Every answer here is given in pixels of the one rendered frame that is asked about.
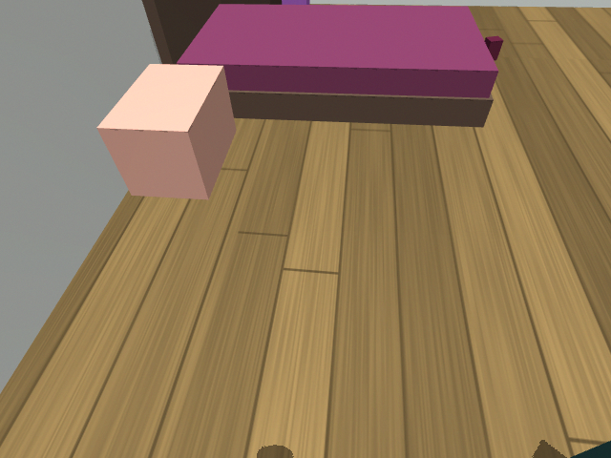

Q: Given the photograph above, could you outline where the bed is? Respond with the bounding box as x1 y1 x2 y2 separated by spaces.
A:
142 0 498 127

